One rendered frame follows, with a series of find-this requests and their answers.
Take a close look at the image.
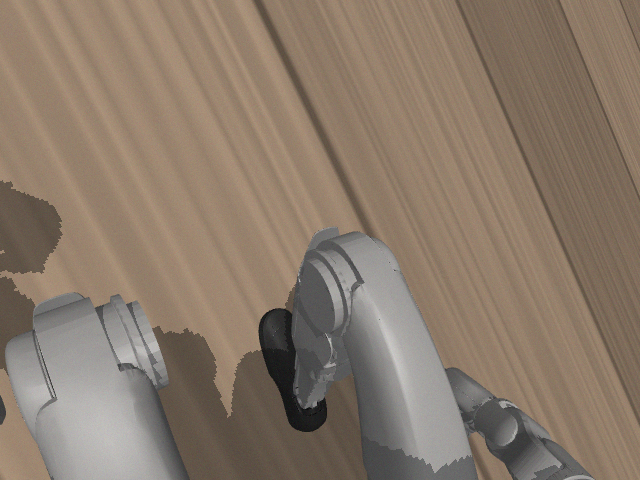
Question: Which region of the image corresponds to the right robot hand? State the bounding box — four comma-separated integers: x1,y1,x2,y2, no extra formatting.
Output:
444,367,497,438

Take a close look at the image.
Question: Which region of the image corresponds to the right robot arm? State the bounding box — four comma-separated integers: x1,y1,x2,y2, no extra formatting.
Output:
474,398,595,480

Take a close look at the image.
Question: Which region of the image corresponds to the right robot foot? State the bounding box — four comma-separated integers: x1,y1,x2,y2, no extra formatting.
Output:
259,308,327,432

